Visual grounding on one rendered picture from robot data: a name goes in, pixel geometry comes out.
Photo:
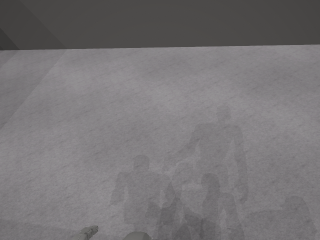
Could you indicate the robot left hand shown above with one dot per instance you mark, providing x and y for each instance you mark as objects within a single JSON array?
[{"x": 86, "y": 233}]

